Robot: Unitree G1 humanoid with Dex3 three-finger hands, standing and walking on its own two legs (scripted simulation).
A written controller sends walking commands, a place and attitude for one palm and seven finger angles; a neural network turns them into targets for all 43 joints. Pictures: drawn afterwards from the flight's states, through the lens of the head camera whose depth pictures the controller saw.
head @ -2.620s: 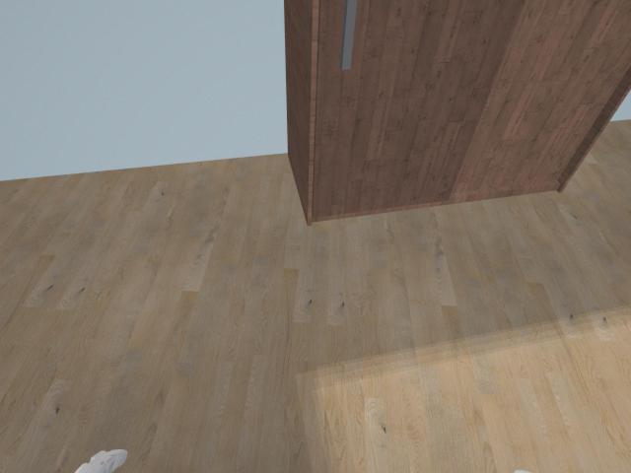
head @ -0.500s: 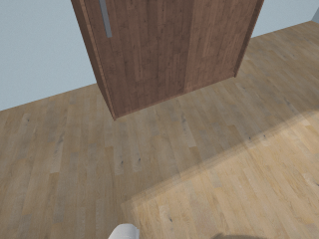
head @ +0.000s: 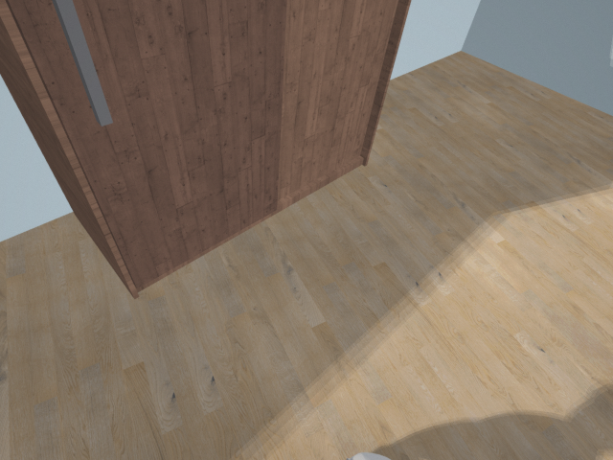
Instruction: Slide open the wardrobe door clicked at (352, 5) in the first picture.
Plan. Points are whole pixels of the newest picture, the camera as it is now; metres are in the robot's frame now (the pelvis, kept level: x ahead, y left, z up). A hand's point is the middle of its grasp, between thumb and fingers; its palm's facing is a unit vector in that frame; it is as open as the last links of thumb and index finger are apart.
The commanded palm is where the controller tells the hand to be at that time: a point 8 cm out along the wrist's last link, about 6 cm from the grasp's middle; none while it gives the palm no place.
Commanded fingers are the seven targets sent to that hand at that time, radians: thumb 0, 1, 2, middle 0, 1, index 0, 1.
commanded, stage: walk to a spot facing it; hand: left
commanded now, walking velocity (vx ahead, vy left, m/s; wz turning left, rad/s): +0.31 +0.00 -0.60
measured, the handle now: (77, 52) +0.78 +0.55 +0.11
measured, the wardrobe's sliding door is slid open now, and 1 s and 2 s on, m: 0.00 0.00 0.00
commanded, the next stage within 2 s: turn to face it in 0.76 s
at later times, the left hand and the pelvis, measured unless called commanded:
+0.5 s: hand (282, 332) +0.37 +0.06 -0.18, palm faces -0.33 -0.93 -0.16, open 7.4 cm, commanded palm none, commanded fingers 0.00 0.90 0.90 -0.20 -0.30 -0.20 -0.30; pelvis +0.19 -0.06 -0.03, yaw -17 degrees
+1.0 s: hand (270, 322) +0.38 +0.09 -0.17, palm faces -0.30 -0.93 -0.20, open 7.3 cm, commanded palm none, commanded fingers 0.00 0.90 0.90 -0.20 -0.30 -0.20 -0.30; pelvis +0.37 -0.09 +0.00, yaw -25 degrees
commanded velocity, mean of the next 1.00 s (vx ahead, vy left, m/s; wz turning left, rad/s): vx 0.25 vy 0.00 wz -0.29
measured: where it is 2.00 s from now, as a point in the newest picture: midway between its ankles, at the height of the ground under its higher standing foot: (329, 422)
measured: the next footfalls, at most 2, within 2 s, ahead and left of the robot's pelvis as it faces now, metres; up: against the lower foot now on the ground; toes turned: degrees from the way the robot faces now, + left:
right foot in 0.44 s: +0.29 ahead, -0.14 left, +0.00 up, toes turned -24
left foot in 1.04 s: +0.53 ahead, -0.05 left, +0.00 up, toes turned -18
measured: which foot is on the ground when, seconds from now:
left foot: down 0.00-0.46, up 0.48-1.00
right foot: up 0.00-0.42, down 0.44-1.00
